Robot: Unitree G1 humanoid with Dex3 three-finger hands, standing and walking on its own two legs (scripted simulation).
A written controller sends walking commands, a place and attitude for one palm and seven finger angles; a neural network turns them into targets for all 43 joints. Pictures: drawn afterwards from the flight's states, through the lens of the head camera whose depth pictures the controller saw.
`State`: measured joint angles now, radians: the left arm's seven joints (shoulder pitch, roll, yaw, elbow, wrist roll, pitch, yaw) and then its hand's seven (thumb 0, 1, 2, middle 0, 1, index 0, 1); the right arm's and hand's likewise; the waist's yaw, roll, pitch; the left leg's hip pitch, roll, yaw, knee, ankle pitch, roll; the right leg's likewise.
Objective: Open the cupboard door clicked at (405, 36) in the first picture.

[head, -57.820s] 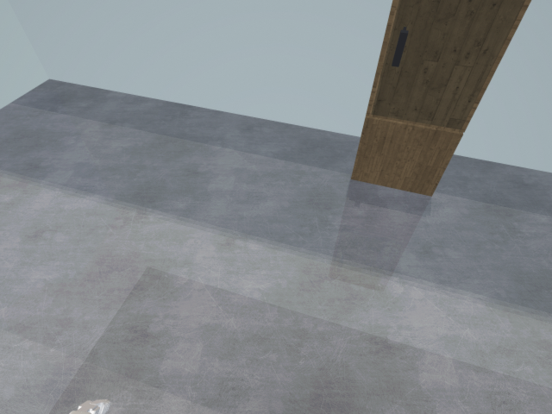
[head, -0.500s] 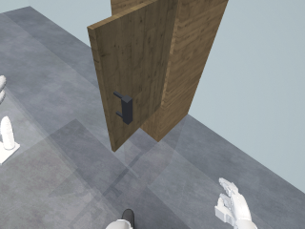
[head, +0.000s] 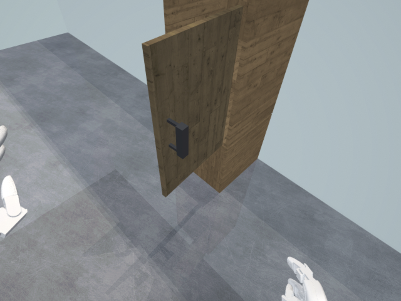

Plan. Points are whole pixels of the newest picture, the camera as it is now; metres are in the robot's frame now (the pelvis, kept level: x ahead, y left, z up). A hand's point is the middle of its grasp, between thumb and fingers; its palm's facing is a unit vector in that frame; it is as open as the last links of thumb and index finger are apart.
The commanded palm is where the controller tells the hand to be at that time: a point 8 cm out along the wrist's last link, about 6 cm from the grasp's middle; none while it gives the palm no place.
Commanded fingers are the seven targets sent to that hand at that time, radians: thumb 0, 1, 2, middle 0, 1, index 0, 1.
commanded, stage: stop stepping back and stand still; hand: left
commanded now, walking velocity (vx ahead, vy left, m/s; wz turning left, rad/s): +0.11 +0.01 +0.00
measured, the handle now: (176, 137) +0.57 +0.09 -0.03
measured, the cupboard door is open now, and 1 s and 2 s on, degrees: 95 95 95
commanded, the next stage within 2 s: let the arm hang, fingers relaxed in 0.18 s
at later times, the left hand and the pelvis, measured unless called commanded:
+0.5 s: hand out of the picture +0.14 +0.21 -0.13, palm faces +0.04 -0.96 -0.27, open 7.4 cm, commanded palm none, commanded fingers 0.00 0.90 0.90 -0.20 -0.30 -0.20 -0.30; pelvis +0.01 +0.01 -0.01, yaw +3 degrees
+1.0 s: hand out of the picture -0.02 +0.19 -0.16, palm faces +0.09 -0.97 -0.24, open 7.3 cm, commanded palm none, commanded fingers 0.00 0.90 0.90 -0.20 -0.30 -0.20 -0.30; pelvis +0.01 +0.01 +0.01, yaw +3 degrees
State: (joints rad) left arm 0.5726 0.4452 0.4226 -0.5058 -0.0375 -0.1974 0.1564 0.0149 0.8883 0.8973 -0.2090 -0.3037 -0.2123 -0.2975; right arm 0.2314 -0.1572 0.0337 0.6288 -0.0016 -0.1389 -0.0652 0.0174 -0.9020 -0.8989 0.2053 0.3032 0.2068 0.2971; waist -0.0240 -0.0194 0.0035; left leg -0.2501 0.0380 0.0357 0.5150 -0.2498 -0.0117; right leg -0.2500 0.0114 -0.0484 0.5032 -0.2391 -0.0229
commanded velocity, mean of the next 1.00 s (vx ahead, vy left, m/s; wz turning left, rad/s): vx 0.02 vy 0.01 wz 0.00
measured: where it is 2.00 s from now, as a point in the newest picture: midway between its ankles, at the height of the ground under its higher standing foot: outside the picture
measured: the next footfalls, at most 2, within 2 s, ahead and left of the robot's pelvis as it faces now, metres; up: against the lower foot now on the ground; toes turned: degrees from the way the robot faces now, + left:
none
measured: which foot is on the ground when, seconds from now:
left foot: down 0.00-1.00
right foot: down 0.00-1.00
